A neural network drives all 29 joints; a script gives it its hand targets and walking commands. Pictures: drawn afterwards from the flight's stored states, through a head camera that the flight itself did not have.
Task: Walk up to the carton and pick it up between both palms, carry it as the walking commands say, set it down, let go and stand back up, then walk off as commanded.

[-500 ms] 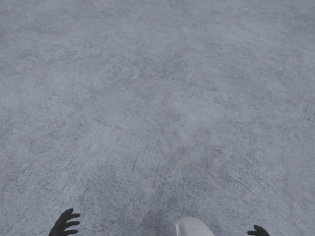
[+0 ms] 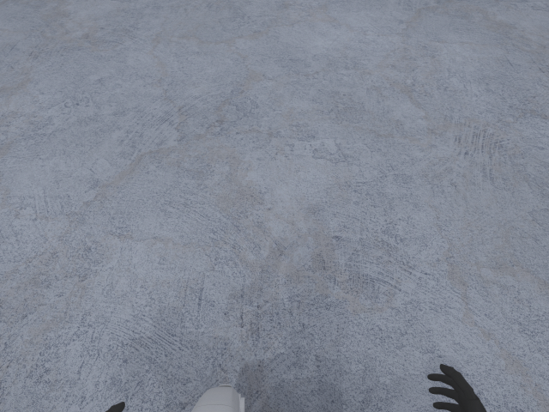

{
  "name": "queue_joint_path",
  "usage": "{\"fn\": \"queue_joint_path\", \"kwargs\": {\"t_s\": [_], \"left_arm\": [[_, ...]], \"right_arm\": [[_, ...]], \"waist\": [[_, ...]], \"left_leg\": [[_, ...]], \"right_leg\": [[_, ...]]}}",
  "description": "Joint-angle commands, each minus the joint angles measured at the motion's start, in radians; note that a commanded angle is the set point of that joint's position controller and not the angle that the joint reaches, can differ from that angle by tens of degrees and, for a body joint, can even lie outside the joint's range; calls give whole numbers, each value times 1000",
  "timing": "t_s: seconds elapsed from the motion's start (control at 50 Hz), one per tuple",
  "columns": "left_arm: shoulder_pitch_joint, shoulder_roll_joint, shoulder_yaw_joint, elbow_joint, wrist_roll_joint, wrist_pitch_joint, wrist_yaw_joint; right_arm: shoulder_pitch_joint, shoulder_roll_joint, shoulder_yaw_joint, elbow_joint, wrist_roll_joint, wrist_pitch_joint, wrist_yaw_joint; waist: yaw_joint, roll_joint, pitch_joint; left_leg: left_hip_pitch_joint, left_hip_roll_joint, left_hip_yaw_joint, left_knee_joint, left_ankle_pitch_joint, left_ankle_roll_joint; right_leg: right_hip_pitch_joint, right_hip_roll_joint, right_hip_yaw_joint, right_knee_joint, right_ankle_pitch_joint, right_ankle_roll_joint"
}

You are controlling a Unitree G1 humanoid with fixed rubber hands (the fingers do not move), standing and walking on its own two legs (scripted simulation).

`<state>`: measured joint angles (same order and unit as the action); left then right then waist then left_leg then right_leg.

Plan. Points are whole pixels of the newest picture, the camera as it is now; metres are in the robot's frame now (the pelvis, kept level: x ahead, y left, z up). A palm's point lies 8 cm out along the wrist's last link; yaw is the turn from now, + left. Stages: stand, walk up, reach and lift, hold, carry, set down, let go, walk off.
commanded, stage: walk up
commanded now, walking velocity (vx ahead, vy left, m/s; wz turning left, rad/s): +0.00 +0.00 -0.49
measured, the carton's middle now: out of the picture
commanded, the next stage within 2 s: none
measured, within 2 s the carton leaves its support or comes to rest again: neither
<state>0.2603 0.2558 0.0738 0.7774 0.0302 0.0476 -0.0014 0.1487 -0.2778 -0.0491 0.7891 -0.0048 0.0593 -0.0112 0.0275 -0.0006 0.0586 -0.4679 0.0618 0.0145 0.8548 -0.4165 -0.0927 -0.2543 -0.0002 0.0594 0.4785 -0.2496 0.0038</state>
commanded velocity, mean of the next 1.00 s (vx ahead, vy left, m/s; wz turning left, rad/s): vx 0.00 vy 0.00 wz -0.49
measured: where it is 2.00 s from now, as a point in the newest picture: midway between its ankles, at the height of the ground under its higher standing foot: outside the picture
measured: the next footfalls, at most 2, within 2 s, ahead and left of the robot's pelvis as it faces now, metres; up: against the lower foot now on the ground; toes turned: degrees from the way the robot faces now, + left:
left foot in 0.08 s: +0.06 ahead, +0.13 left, +0.00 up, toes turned +0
right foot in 0.56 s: -0.01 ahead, -0.12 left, +0.00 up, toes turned -21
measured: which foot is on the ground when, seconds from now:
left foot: up 0.00-0.06, down 0.08-0.56, up 0.58-0.96, down 0.98-1.00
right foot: down 0.00-0.08, up 0.10-0.54, down 0.56-0.98, up 1.00-1.00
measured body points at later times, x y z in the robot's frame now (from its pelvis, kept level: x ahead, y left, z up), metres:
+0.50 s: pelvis +0.00 +0.02 +0.00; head +0.04 +0.02 +0.45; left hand +0.22 +0.23 -0.12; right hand -0.02 -0.27 -0.12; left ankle +0.02 +0.13 -0.74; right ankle -0.06 -0.11 -0.71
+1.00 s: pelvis +0.03 +0.01 -0.01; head +0.06 +0.01 +0.44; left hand +0.23 +0.22 -0.14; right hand +0.02 -0.30 -0.11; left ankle +0.09 +0.11 -0.74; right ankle -0.05 -0.10 -0.74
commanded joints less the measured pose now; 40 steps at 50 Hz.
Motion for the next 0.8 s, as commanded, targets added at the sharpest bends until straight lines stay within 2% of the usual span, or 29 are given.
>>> {"fn": "queue_joint_path", "kwargs": {"t_s": [0.0,0.02,0.04,0.06,0.08,0.1,0.12,0.14,0.16,0.2,0.28,0.4,0.46,0.5,0.52,0.54,0.56,0.58,0.6,0.62,0.64,0.66,0.72,0.78], "left_arm": [[-71,182,40,-82,-5,-9,1],[-69,184,40,-79,-11,-7,-1],[-66,178,34,-78,-19,-7,-3],[-53,140,18,-84,-22,-10,-7],[-36,80,3,-107,-21,-15,-12],[-58,70,-2,-148,-17,-9,-4],[-52,101,15,-118,-21,-1,1],[-27,106,19,-96,-22,5,-7],[-5,113,21,-81,-22,8,-16],[0,124,20,-72,-18,14,-29],[-65,116,8,-88,-18,19,-32],[-127,101,-17,-97,-18,15,-36],[-114,99,-22,-81,-24,9,-36],[-77,96,-26,-53,-26,2,-33],[-40,116,-17,-29,-22,-4,-31],[3,174,-2,-16,-13,-14,-29],[34,279,28,-26,-3,-17,-22],[63,282,30,-12,-8,-18,-14],[1,258,32,-21,-9,-17,-5],[-49,225,26,-28,-9,-16,1],[-71,207,20,-31,-8,-17,5],[-78,194,19,-31,-10,-20,6],[-55,185,20,-20,-10,-27,6],[-27,195,24,-11,-2,-25,5]], "right_arm": [[9,-59,-5,-52,9,-16,2],[32,-54,-4,-47,10,-20,-2],[74,-59,-6,-34,7,-28,-8],[123,-94,-17,-13,3,-41,-17],[176,-188,-38,-1,-12,-49,-26],[140,-243,-40,-25,-16,-45,-23],[110,-210,-27,-25,-16,-46,-17],[65,-181,-19,-31,-13,-48,-15],[21,-146,-13,-39,-13,-49,-16],[2,-119,-4,-50,-18,-59,-22],[77,-129,-9,-32,-20,-63,-21],[148,-169,-38,4,-21,-59,-15],[140,-190,-57,15,-19,-51,-10],[120,-198,-67,19,-13,-41,-5],[123,-173,-60,21,-12,-39,1],[132,-126,-49,11,-13,-37,8],[68,-76,-27,-52,-13,-29,8],[11,-96,-28,-72,-6,-16,-3],[42,-107,-39,-62,-11,-16,-5],[66,-113,-46,-42,-14,-20,-6],[86,-122,-52,-25,-12,-19,-3],[98,-120,-56,-16,-11,-16,1],[70,-102,-49,-26,-11,-9,1],[22,-90,-42,-45,-8,-6,-1]], "waist": [[-33,-185,-68],[-47,-180,-61],[-70,-145,-57],[-87,-66,-45],[-86,172,-48],[-86,363,-35],[-68,207,-23],[-46,145,-40],[-32,107,-60],[-26,136,-72],[-52,165,-94],[-66,215,-93],[-52,216,-104],[-22,180,-111],[-7,102,-132],[7,-61,-131],[38,-314,-80],[43,-281,-91],[20,-229,-81],[0,-191,-76],[-12,-177,-91],[-21,-176,-99],[-19,-157,-104],[-2,-164,-71]], "left_leg": [[153,-39,60,-162,46,-2],[197,-48,60,-255,86,2],[268,-43,51,-373,153,7],[358,20,-10,-488,198,11],[414,240,-260,-614,226,43],[343,409,-414,-692,303,146],[274,378,-343,-674,312,173],[232,335,-266,-669,261,177],[236,281,-174,-653,233,174],[265,240,-84,-620,311,178],[377,247,-44,-581,423,205],[434,279,-3,-538,515,213],[388,287,38,-485,568,197],[340,268,79,-416,502,165],[285,229,116,-326,410,142],[146,159,159,-142,230,117],[-139,27,148,54,-152,47],[-158,38,29,182,-203,30],[-169,46,-13,232,-162,27],[-152,49,-21,235,-103,22],[-128,41,-19,239,-39,18],[-109,31,-13,242,-4,12],[-67,16,8,197,20,2],[-50,5,16,98,2,2]], "right_leg": [[-39,-170,221,-174,164,-145],[-50,-159,233,-157,140,-134],[-81,-137,229,-115,104,-110],[-147,-94,207,-21,67,-73],[-260,6,105,198,-85,-11],[-353,44,-3,406,-350,38],[-308,6,44,542,-330,47],[-275,17,45,616,-257,47],[-261,16,37,675,-184,49],[-271,21,11,731,-126,60],[-315,18,-18,668,-132,76],[-243,-21,-63,342,-175,72],[-122,-17,-111,189,-195,57],[-10,-6,-152,18,-100,43],[88,-28,-144,-51,-58,26],[197,-133,-21,-105,105,-2],[228,-349,349,-145,418,-103],[162,-389,418,-163,519,-171],[157,-350,335,-144,465,-169],[138,-299,265,-131,402,-146],[135,-253,222,-113,386,-122],[134,-231,198,-98,439,-113],[114,-212,196,-92,446,-122],[90,-219,245,-116,378,-141]]}}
